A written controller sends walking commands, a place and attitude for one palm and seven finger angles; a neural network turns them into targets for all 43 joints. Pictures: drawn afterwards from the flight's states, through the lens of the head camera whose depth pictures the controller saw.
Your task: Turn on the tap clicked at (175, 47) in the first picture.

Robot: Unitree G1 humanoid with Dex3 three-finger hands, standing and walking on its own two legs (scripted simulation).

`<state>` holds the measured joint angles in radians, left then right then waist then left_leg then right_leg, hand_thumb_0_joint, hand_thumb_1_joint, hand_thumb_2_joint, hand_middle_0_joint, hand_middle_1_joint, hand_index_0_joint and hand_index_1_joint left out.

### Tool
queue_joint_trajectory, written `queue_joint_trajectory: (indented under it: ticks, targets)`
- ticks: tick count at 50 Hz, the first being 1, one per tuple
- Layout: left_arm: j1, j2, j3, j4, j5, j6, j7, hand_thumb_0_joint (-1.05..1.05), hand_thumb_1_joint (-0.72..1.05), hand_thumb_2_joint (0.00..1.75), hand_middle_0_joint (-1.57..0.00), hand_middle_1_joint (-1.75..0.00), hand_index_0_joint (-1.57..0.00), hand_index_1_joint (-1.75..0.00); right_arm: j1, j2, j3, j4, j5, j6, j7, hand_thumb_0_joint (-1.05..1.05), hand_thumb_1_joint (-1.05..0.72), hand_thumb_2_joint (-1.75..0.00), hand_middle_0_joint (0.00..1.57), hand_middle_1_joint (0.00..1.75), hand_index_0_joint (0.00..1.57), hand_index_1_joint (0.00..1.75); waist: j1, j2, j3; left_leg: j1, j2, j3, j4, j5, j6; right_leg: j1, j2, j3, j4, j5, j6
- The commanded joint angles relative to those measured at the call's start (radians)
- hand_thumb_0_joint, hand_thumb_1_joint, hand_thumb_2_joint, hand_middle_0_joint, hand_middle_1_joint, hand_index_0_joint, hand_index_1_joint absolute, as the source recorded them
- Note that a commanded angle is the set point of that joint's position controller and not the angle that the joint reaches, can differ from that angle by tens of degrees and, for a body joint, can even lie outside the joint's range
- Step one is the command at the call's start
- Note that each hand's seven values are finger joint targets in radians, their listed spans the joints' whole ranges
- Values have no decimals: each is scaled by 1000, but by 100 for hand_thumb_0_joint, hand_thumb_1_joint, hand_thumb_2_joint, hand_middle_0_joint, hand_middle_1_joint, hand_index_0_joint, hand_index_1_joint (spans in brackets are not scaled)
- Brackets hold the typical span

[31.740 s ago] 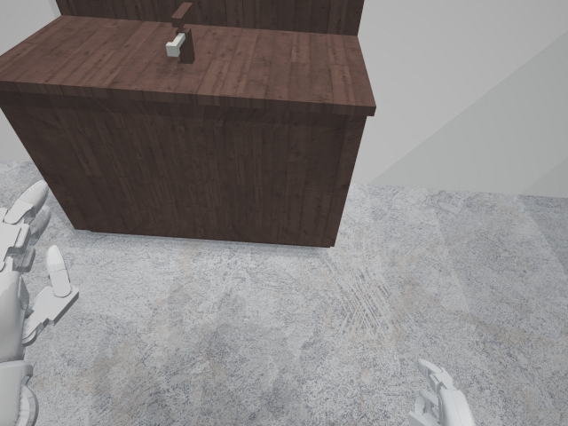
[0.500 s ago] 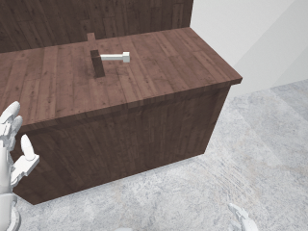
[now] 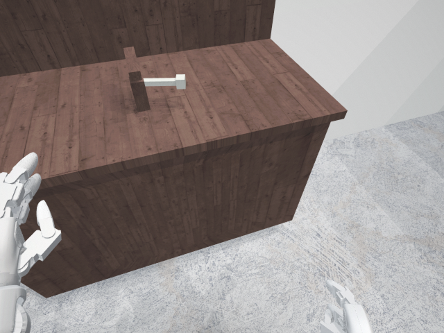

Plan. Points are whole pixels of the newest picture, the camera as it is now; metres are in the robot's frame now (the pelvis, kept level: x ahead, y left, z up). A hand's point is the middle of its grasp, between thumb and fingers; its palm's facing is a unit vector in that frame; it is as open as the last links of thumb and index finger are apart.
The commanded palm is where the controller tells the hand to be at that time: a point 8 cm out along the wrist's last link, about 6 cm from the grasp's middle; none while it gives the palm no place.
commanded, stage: look again from close up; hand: left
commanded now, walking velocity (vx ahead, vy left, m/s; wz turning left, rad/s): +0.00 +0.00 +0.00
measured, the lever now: (180, 81) +0.70 +0.18 +0.08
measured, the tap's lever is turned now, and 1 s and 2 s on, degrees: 74 74 74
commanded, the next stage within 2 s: shuffle to correct the standing spot in 0.16 s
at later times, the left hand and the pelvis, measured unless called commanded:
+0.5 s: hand (44, 222) +0.22 +0.27 +0.16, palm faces +0.42 -0.82 -0.38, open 7.4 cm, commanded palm +0.16 +0.30 +0.18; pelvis +0.01 +0.01 +0.00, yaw +2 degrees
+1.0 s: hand (115, 137) +0.35 +0.20 +0.20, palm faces +0.35 -0.81 -0.47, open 7.4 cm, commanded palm +0.29 +0.25 +0.18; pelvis +0.13 -0.03 -0.01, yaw +1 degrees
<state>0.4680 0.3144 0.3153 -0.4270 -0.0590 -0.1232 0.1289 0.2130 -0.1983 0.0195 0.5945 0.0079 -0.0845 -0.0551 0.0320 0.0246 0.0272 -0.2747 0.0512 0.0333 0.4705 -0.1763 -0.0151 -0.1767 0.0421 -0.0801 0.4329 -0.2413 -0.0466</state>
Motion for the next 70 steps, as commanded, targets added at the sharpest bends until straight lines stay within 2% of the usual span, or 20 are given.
queue_joint_trajectory:
  ticks: [1,23,25,27,29,33,36,37,38,39,40,46,53,54,55,56,59,67,68,70]
  targets:
    - [-219,227,107,-301,14,-85,29,0,90,90,-20,-30,-20,-30,-97,-107,-37,-160,-5,-65,-20,0,-90,-90,20,30,20,30,-21,20,-76,130,-11,-27,-60,-47,17,-103,-112,150,-215,-107,43]
    - [-98,233,138,-303,24,-80,29,0,90,90,-20,-30,-20,-30,-85,-113,-50,-155,-7,-59,-9,0,-90,-90,20,30,20,30,-23,134,-113,15,106,-176,-190,-399,69,30,-5,19,-20,-141,-2]
    - [-88,213,131,-255,22,-82,28,0,90,90,-20,-30,-20,-30,-80,-106,-54,-148,-5,-51,-8,0,-90,-90,20,30,20,30,-17,34,-105,-52,78,-125,-27,-329,63,62,-53,104,-69,-177,-36]
    - [-125,200,112,-222,15,-71,21,0,90,90,-20,-30,-20,-30,-81,-98,-57,-144,2,-37,-4,0,-90,-90,20,30,20,30,-14,-191,-35,-232,-13,-2,305,-247,31,43,-234,437,-172,-326,-148]
    - [-202,184,78,-209,13,-79,25,0,90,90,-20,-30,-20,-30,-95,-101,-56,-136,17,-36,7,0,-90,-90,20,30,20,30,-12,-195,36,-408,-3,-8,566,-265,12,94,-352,538,-195,-165,-248]
    - [-280,216,87,-229,21,-114,36,0,90,90,-20,-30,-20,-30,-121,-79,-30,-124,9,-31,15,0,-90,-90,20,30,20,30,-8,-50,31,-344,55,28,417,-252,20,97,-313,322,-47,257,-211]
    - [-264,227,103,-320,0,-109,29,0,90,90,-20,-30,-20,-30,-80,-86,-43,-134,1,-30,10,0,-90,-90,20,30,20,30,-45,16,-94,142,-58,148,91,28,28,-86,-144,74,237,229,-104]
    - [-248,241,127,-373,-7,-116,29,0,90,90,-20,-30,-20,-30,-66,-117,-63,-149,2,-31,5,0,-90,-90,20,30,20,30,-61,152,-175,380,57,-52,27,64,80,-256,-71,28,485,142,-41]
    - [-227,240,136,-409,-13,-133,27,0,90,90,-20,-30,-20,-30,-86,-138,-77,-171,-1,-41,6,0,-90,-90,20,30,20,30,-51,392,-194,524,339,-520,-112,93,174,-492,20,45,756,-284,16]
    - [-222,285,161,-430,-8,-147,26,0,90,90,-20,-30,-20,-30,-100,-94,-51,-184,-13,-54,12,0,-90,-90,20,30,20,30,-37,233,-189,459,410,-671,-173,36,240,-509,27,162,888,-291,1]
    - [-224,282,176,-409,-7,-147,17,0,90,90,-20,-30,-20,-30,-116,-115,-62,-182,-7,-52,18,0,-90,-90,20,30,20,30,-25,87,-99,353,419,-621,-198,84,273,-563,-15,187,907,-230,9]
    - [-12,246,217,-477,10,-146,-7,0,90,90,-20,-30,-20,-30,-72,-114,-87,-159,-8,-61,44,0,-90,-90,20,30,20,30,-6,231,-129,129,269,-80,-123,223,148,-392,-119,63,585,-28,31]
    - [-19,231,222,-234,5,-110,6,0,90,90,-20,-30,-20,-30,-50,-106,-69,-166,9,-51,13,0,-90,-90,20,30,20,30,-16,74,-123,-28,196,116,145,92,63,50,-4,-148,75,88,55]
    - [-52,251,217,-231,13,-103,12,0,90,90,-20,-30,-20,-30,-39,-100,-70,-159,11,-45,13,0,-90,-90,20,30,20,30,-9,-55,-159,-99,126,138,370,3,45,145,-59,-64,22,54,19]
    - [-77,294,233,-231,23,-94,21,0,90,90,-20,-30,-20,-30,-40,-64,-65,-169,17,-40,14,0,-90,-90,20,30,20,30,-11,-352,-213,-310,12,153,655,-259,16,276,-275,289,-34,103,-88]
    - [-98,323,257,-251,20,-90,26,0,90,90,-20,-30,-20,-30,-82,-84,-61,-182,20,-48,8,0,-90,-90,20,30,20,30,12,-413,-211,-415,1,38,838,-464,11,248,-408,489,-84,100,-171]
    - [-84,277,199,-348,26,-94,33,0,90,90,-20,-30,-20,-30,-115,-88,-43,-143,13,-30,19,0,-90,-90,20,30,20,30,0,-187,-142,-399,79,-15,825,-368,-4,146,-394,369,-65,163,-199]
    - [-63,278,226,-497,-10,-120,63,0,90,90,-20,-30,-20,-30,-101,-85,-54,-155,-11,-6,0,0,-90,-90,20,30,20,30,-29,-4,-166,96,-5,143,117,-30,-8,-121,-241,77,32,-95,-103]
    - [-61,270,224,-492,-18,-126,59,0,90,90,-20,-30,-20,-30,-88,-104,-67,-162,-6,-10,-12,0,-90,-90,20,30,20,30,-44,111,-148,177,51,55,8,-73,14,-181,-192,51,168,-106,-62]
    - [-81,262,213,-455,-4,-145,53,0,90,90,-20,-30,-20,-30,-85,-117,-67,-175,-7,-19,-5,0,-90,-90,20,30,20,30,-38,383,-127,299,396,-511,-197,-41,190,-467,-23,26,590,-337,20]
